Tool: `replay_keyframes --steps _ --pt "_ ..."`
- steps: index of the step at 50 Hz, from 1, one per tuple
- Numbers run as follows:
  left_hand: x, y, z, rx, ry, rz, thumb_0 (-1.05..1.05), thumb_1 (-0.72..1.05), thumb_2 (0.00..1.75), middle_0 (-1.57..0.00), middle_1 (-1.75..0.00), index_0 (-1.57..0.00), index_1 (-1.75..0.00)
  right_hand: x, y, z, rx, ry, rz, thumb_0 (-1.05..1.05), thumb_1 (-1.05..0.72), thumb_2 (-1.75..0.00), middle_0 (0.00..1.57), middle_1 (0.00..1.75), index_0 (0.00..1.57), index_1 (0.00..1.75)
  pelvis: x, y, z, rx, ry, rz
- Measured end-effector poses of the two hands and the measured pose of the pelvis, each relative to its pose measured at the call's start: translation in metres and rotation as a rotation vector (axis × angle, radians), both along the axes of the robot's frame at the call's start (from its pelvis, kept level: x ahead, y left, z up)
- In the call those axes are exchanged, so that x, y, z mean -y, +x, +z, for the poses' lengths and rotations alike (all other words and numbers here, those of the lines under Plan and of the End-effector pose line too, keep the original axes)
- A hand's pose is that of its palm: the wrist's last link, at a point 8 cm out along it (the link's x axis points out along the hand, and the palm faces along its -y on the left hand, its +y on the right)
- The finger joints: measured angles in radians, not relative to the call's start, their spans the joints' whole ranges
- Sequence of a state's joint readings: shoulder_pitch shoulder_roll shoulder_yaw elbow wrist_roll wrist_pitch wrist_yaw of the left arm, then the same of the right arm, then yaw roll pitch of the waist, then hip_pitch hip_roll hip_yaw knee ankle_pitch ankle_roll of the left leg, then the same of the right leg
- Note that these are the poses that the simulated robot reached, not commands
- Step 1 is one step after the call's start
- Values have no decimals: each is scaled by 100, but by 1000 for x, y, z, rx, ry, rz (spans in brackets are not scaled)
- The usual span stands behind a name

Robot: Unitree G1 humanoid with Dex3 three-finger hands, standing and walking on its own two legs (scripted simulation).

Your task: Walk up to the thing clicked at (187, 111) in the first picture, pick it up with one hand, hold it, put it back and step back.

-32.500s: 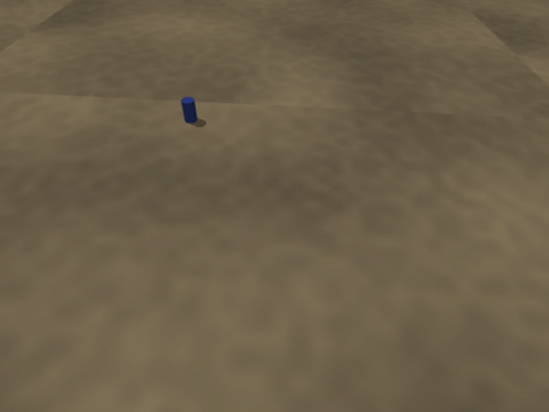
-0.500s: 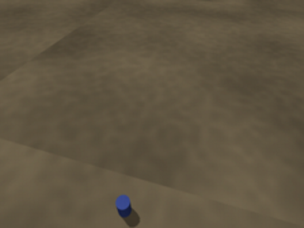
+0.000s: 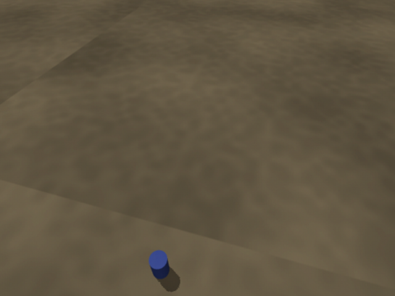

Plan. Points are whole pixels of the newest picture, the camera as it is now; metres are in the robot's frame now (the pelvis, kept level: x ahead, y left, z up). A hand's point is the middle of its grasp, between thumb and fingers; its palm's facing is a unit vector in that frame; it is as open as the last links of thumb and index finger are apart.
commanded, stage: stand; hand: left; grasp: from the side
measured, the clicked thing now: (159, 264) +0.42 +0.17 -0.71
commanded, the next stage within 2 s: step back in 1.04 s
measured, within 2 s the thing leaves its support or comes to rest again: neither
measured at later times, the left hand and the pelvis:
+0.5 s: hand out of the picture +0.09 +0.24 -0.16, palm faces -0.02 -0.94 -0.33, open 7.4 cm; pelvis +0.03 +0.00 +0.00, yaw -1 degrees
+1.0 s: hand out of the picture +0.12 +0.24 -0.15, palm faces -0.02 -0.94 -0.33, open 7.4 cm; pelvis +0.04 -0.01 +0.00, yaw -1 degrees
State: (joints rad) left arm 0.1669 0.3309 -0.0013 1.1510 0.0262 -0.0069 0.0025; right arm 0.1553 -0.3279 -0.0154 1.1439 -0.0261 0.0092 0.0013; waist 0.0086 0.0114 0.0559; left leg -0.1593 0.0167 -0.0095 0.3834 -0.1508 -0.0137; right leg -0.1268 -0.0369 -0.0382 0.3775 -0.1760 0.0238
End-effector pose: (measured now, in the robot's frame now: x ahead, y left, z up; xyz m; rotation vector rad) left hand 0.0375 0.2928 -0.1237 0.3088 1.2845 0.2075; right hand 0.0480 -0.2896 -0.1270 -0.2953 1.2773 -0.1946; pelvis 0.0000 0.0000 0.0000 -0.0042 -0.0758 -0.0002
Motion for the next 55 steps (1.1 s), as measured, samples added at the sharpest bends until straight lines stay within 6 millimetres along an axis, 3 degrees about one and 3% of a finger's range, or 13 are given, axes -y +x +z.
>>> replay_keyframes --steps 9,34,48,55 --pt "3 14 1 2 -5 -7 0 90 90 -20 -30 -20 -30 0 3 0 -13 5 -5 1 -90 -90 21 30 20 30 1 8 1 -9 1 -4" --pt "7 61 5 36 -8 -16 0 90 90 -20 -30 -20 -30 5 50 5 28 -7 9 1 -90 -90 21 30 20 30 4 34 4 -30 4 -10" --pt "8 73 7 59 -6 -18 0 90 90 -20 -30 -20 -30 9 61 8 49 -14 11 1 -90 -90 21 30 20 30 6 39 4 -27 4 -10" --pt "4 70 6 67 -3 1 0 90 90 -20 -30 -21 -30 12 58 7 44 -11 6 1 -90 -90 21 30 20 30 7 32 1 -36 -1 -8"
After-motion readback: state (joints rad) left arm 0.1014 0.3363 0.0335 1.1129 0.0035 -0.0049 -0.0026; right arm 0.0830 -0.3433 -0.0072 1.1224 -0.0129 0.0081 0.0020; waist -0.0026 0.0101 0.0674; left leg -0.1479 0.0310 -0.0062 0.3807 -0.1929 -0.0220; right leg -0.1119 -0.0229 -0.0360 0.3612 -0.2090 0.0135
